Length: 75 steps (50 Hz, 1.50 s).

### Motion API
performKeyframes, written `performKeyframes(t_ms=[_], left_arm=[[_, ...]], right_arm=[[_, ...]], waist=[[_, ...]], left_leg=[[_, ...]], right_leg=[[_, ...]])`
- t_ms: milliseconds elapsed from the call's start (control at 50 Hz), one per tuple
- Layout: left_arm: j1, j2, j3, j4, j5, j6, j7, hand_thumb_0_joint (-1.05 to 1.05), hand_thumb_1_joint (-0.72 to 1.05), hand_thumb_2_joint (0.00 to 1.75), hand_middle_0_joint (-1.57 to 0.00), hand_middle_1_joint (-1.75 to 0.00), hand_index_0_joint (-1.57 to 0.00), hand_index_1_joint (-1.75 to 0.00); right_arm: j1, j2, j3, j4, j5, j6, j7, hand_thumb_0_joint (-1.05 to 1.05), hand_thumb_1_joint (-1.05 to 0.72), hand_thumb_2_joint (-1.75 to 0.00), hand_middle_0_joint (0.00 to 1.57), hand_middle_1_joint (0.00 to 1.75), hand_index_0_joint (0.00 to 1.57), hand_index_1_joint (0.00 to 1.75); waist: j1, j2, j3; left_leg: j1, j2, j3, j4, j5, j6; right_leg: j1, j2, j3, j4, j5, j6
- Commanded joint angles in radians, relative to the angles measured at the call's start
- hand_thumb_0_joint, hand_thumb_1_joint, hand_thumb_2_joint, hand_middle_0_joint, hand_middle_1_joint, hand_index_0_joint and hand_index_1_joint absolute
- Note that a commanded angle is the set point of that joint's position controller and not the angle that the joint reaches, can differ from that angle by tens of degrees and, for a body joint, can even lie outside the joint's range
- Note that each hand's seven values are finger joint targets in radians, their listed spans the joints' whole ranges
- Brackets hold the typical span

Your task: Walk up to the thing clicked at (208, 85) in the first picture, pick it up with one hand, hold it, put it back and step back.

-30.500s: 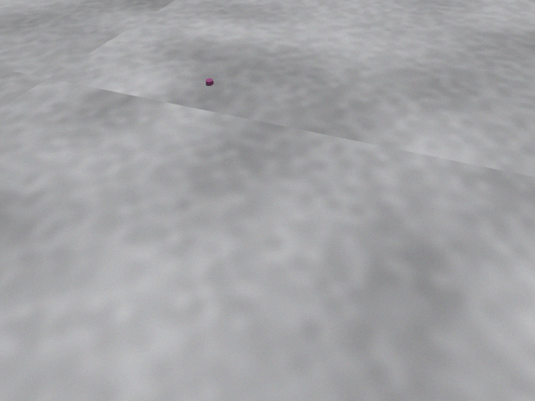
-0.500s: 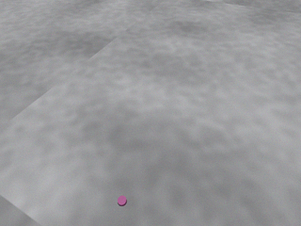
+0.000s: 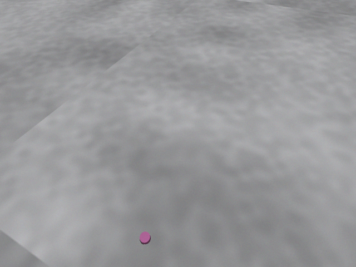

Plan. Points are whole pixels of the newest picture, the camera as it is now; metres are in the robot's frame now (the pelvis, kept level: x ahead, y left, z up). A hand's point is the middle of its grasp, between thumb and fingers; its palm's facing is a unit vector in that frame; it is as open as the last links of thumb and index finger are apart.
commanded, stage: stand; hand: left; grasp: from above
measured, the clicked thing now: (145, 237) +0.39 +0.23 -0.77
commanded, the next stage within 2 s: rise first in 0.30 s
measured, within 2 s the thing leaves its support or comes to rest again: neither
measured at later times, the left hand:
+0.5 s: hand out of the picture +0.10 +0.25 -0.16, palm faces +0.03 -0.94 -0.34, open 7.5 cm
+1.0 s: hand out of the picture +0.12 +0.26 -0.23, palm faces -0.18 -0.87 -0.46, open 13.0 cm
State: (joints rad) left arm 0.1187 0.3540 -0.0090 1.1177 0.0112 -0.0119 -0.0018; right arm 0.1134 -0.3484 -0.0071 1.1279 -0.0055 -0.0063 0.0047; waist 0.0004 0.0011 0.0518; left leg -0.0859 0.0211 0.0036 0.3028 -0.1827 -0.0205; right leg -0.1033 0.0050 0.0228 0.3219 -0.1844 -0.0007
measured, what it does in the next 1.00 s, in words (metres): lowers itself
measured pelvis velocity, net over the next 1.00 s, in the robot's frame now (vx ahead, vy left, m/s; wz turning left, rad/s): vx -0.01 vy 0.02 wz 0.02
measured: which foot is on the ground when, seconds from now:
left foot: down 0.00-1.00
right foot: down 0.00-1.00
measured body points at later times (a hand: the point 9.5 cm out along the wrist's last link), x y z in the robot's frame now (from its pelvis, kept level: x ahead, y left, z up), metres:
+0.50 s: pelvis +0.00 +0.00 +0.00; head +0.03 +0.00 +0.44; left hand +0.10 +0.30 -0.13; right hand +0.08 -0.29 -0.13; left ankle -0.01 +0.13 -0.75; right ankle +0.00 -0.12 -0.75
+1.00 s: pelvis -0.01 +0.02 -0.09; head +0.08 +0.03 +0.36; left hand +0.12 +0.31 -0.20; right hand +0.15 -0.24 -0.18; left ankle -0.01 +0.13 -0.75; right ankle +0.00 -0.12 -0.75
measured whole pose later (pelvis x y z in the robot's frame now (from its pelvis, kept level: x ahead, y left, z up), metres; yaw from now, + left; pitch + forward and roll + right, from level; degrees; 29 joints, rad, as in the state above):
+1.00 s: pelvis -0.01 +0.02 -0.09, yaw +1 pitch +16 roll -1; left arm 0.19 0.29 0.11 0.59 0.31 0.12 0.02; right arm 0.20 -0.24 -0.05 0.59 0.01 -0.08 0.00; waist -0.02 0.00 -0.10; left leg -0.85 0.00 -0.03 1.09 -0.51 0.00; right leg -0.83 0.00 -0.01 1.05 -0.50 0.02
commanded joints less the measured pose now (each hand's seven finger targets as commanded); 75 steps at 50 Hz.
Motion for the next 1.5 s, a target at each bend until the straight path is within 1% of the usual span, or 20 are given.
performKeyframes(t_ms=[0,380,400,420,440,460,480,500,520,580,620,680,740,800,1000,1120,1140,1240,1340,1480], left_arm=[[-0.030,0.219,0.043,-0.050,-0.005,-0.020,0.012,0.00,0.90,0.90,-0.20,-0.30,-0.20,-0.30],[-0.035,0.221,0.042,-0.056,-0.003,-0.022,0.014,0.00,0.82,0.96,-0.22,-0.35,-0.20,-0.38],[-0.386,0.027,0.040,-0.407,-0.048,-0.113,0.027,0.00,0.74,0.95,-0.28,-0.43,-0.23,-0.46],[-0.459,0.096,0.068,-0.312,-0.041,-0.102,0.034,0.00,0.66,0.93,-0.29,-0.46,-0.23,-0.52],[-0.265,0.218,0.140,-0.149,-0.008,-0.069,0.036,0.00,0.58,0.90,-0.28,-0.54,-0.24,-0.59],[-0.229,0.213,0.149,-0.069,0.017,-0.045,0.019,0.00,0.50,0.86,-0.27,-0.62,-0.25,-0.64],[-0.310,0.220,0.151,-0.094,0.039,-0.046,0.000,0.00,0.42,0.88,-0.25,-0.66,-0.23,-0.68],[-0.301,0.246,0.179,-0.104,0.077,-0.053,-0.011,0.00,0.34,0.86,-0.26,-0.73,-0.25,-0.74],[-0.152,0.223,0.197,-0.036,0.108,-0.040,-0.019,0.00,0.26,0.84,-0.25,-0.80,-0.25,-0.79],[-0.070,0.195,0.208,-0.160,0.144,-0.015,-0.017,0.00,0.02,0.83,-0.26,-0.85,-0.26,-0.85],[-0.047,0.143,0.177,-0.201,0.158,0.034,-0.007,0.00,-0.14,0.81,-0.27,-0.86,-0.27,-0.86],[-0.101,0.157,0.180,-0.297,0.184,0.084,0.007,0.00,-0.36,0.83,-0.28,-0.86,-0.27,-0.87],[-0.074,0.112,0.169,-0.352,0.205,0.097,0.013,0.00,-0.38,0.82,-0.28,-0.85,-0.27,-0.86],[-0.046,0.141,0.200,-0.451,0.237,0.088,0.024,0.00,-0.39,0.84,-0.28,-0.84,-0.26,-0.86],[0.149,0.099,0.168,-0.750,0.337,0.137,0.044,0.00,-0.42,0.83,-0.28,-0.87,-0.27,-0.88],[-0.017,0.119,0.149,-0.740,0.420,0.109,0.072,0.00,-0.43,0.84,-0.22,-0.94,-0.22,-0.94],[-0.043,0.147,0.169,-0.730,0.440,0.093,0.081,0.00,-0.43,0.85,-0.20,-0.95,-0.20,-0.95],[-0.144,0.180,0.142,-0.669,0.545,0.008,0.121,0.00,-0.38,0.84,-0.23,-0.93,-0.23,-0.93],[-0.249,0.241,0.143,-0.618,0.647,-0.033,0.167,0.00,-0.40,0.87,-0.21,-0.94,-0.21,-0.94],[-0.445,0.290,0.139,-0.436,0.783,-0.064,0.211,0.00,-0.34,0.85,-0.25,-0.88,-0.25,-0.88]], right_arm=[[-0.032,-0.217,-0.037,-0.058,-0.001,-0.021,-0.012,0.00,-0.90,-0.90,0.20,0.30,0.20,0.30],[-0.029,-0.210,-0.035,-0.058,-0.003,-0.018,-0.011,0.00,-0.93,-0.92,0.20,0.30,0.20,0.30],[-0.020,-0.040,0.011,-0.339,0.063,-0.071,-0.028,0.00,-0.96,-0.92,0.20,0.30,0.20,0.30],[0.034,-0.069,0.004,-0.281,0.066,-0.075,-0.039,0.00,-0.93,-0.91,0.20,0.30,0.20,0.30],[0.070,-0.113,-0.023,-0.282,0.066,-0.065,-0.049,0.00,-0.92,-0.91,0.20,0.30,0.20,0.30],[0.087,-0.108,-0.035,-0.292,0.057,-0.061,-0.048,0.00,-0.90,-0.90,0.20,0.30,0.20,0.30],[0.088,-0.100,-0.041,-0.325,0.050,-0.063,-0.048,0.00,-0.90,-0.90,0.20,0.30,0.20,0.30],[0.099,-0.102,-0.062,-0.353,0.034,-0.070,-0.049,0.00,-0.92,-0.91,0.20,0.30,0.20,0.30],[0.133,-0.092,-0.070,-0.359,0.025,-0.071,-0.044,0.00,-0.92,-0.91,0.20,0.30,0.20,0.30],[0.133,-0.081,-0.085,-0.450,0.026,-0.074,-0.036,0.00,-0.92,-0.90,0.20,0.30,0.20,0.30],[0.125,-0.078,-0.087,-0.488,0.034,-0.070,-0.032,0.00,-0.89,-0.90,0.20,0.30,0.20,0.30],[0.100,-0.071,-0.087,-0.550,0.035,-0.070,-0.027,0.00,-0.91,-0.90,0.20,0.30,0.20,0.30],[0.109,-0.059,-0.090,-0.580,0.027,-0.087,-0.020,0.00,-0.90,-0.90,0.20,0.30,0.20,0.30],[0.126,-0.048,-0.093,-0.604,0.022,-0.102,-0.015,0.00,-0.89,-0.90,0.20,0.30,0.20,0.30],[0.087,-0.039,-0.094,-0.695,0.017,-0.129,-0.008,0.00,-0.94,-0.91,0.20,0.30,0.20,0.30],[0.054,-0.049,-0.090,-0.700,0.012,-0.164,-0.003,0.00,-0.92,-0.91,0.20,0.30,0.20,0.30],[0.047,-0.052,-0.089,-0.697,0.011,-0.172,-0.001,0.00,-0.91,-0.90,0.20,0.30,0.20,0.30],[0.033,-0.076,-0.098,-0.672,0.016,-0.201,0.007,0.00,-0.89,-0.90,0.20,0.30,0.20,0.30],[0.040,-0.097,-0.109,-0.616,0.015,-0.200,0.021,0.00,-0.89,-0.90,0.20,0.30,0.20,0.30],[0.068,-0.100,-0.122,-0.547,0.002,-0.164,0.048,0.00,-0.88,-0.90,0.20,0.30,0.20,0.30]], waist=[[-0.001,0.000,-0.066],[-0.002,0.001,-0.075],[-0.117,0.023,0.003],[-0.074,-0.001,-0.053],[-0.049,-0.022,-0.032],[-0.046,-0.044,-0.075],[-0.042,-0.045,-0.099],[-0.031,-0.054,-0.204],[0.000,-0.033,-0.251],[0.037,0.054,-0.316],[0.015,0.033,-0.281],[-0.007,-0.002,-0.271],[-0.016,-0.002,-0.274],[-0.008,0.024,-0.321],[-0.020,0.068,-0.428],[-0.072,0.056,-0.425],[-0.057,0.070,-0.445],[-0.048,0.084,-0.580],[-0.030,0.122,-0.734],[-0.030,0.025,-0.801]], left_leg=[[0.025,0.113,-0.074,-0.036,0.136,0.034],[0.013,0.116,-0.077,-0.031,0.145,0.032],[-0.148,-0.032,0.050,0.052,-0.007,0.034],[-0.148,-0.032,0.046,0.067,-0.011,0.037],[-0.175,-0.027,0.046,0.084,-0.019,0.035],[-0.205,-0.032,0.038,0.131,-0.006,0.038],[-0.239,-0.033,0.036,0.173,0.000,0.041],[-0.248,-0.037,0.034,0.223,0.035,0.043],[-0.284,-0.048,0.031,0.258,0.072,0.037],[-0.298,-0.058,0.028,0.299,0.114,0.022],[-0.314,-0.050,0.013,0.300,0.104,0.020],[-0.375,-0.041,0.009,0.366,0.065,0.024],[-0.445,-0.032,0.003,0.449,0.017,0.022],[-0.519,-0.029,-0.003,0.531,0.001,0.022],[-0.661,-0.011,-0.039,0.713,-0.016,0.024],[-0.875,-0.015,-0.051,0.878,-0.163,0.026],[-0.907,-0.017,-0.053,0.908,-0.182,0.024],[-1.029,-0.029,-0.050,1.059,-0.200,0.022],[-1.082,-0.031,-0.048,1.211,-0.065,0.025],[-1.349,-0.048,-0.016,1.402,-0.161,0.047]], right_leg=[[-0.016,-0.124,0.090,-0.048,0.173,-0.021],[0.005,-0.127,0.086,-0.045,0.187,-0.023],[-0.206,-0.011,-0.016,0.009,0.061,-0.001],[-0.147,-0.014,-0.025,0.015,0.033,0.002],[-0.159,-0.004,-0.034,0.030,0.002,-0.003],[-0.188,-0.004,-0.034,0.066,0.008,-0.009],[-0.204,-0.008,-0.035,0.109,0.019,-0.008],[-0.191,-0.015,-0.029,0.162,0.071,-0.004],[-0.180,-0.017,-0.031,0.205,0.102,-0.008],[-0.201,-0.007,-0.032,0.260,0.118,-0.018],[-0.244,0.004,-0.045,0.266,0.093,-0.018],[-0.328,0.007,-0.049,0.318,0.048,-0.013],[-0.429,0.010,-0.054,0.406,-0.011,-0.013],[-0.490,0.004,-0.051,0.493,-0.030,-0.016],[-0.714,0.008,-0.060,0.704,-0.076,-0.024],[-0.936,0.005,-0.058,0.866,-0.178,-0.022],[-0.974,0.004,-0.056,0.908,-0.196,-0.022],[-1.127,0.000,-0.050,1.065,-0.210,-0.025],[-1.252,0.007,-0.054,1.213,-0.122,-0.031],[-1.314,0.013,-0.051,1.320,-0.160,-0.026]])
